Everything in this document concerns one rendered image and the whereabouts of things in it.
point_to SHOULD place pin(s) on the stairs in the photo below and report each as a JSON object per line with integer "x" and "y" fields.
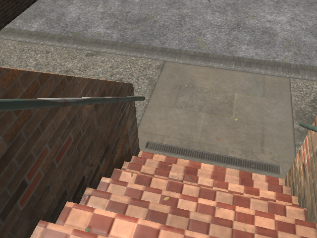
{"x": 157, "y": 196}

